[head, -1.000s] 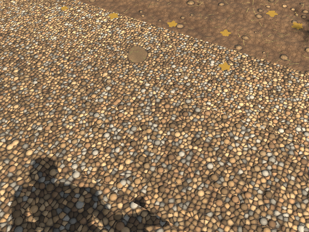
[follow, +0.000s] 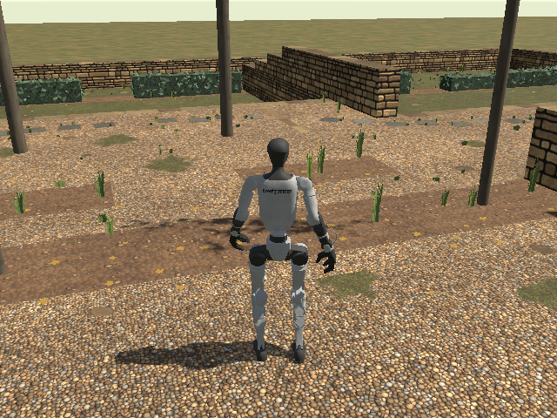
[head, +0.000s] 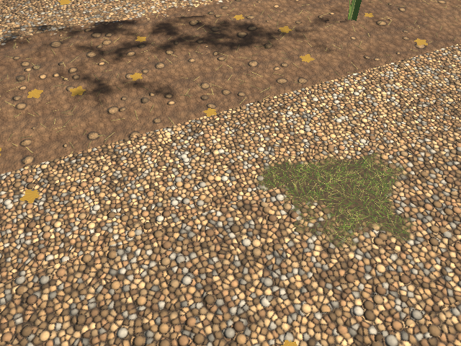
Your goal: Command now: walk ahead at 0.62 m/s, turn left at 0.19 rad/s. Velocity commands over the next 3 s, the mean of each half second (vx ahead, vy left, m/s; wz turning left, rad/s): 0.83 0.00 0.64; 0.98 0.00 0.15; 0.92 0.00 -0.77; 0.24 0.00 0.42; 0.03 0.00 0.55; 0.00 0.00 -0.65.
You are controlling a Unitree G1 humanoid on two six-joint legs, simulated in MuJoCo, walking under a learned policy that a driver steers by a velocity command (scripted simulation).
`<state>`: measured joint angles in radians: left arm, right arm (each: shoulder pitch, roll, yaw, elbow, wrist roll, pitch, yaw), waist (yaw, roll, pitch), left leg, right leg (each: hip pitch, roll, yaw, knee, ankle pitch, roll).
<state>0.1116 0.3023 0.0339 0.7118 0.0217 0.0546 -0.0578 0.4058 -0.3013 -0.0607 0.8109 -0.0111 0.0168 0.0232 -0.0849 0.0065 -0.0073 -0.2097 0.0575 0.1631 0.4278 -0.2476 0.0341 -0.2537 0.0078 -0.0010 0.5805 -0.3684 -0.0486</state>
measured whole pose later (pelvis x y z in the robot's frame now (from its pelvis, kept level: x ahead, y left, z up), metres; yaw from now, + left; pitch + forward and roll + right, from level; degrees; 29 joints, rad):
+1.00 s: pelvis +0.62 +0.17 -0.21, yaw +23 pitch +0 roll -3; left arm 0.47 0.25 0.07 1.01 0.03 -0.05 0.00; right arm 0.16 -0.25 0.00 0.82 -0.07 -0.07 -0.01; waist 0.05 0.03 0.03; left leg -0.52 0.00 -0.08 1.61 -0.42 0.05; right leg -0.28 0.16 -0.02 0.56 -0.28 -0.13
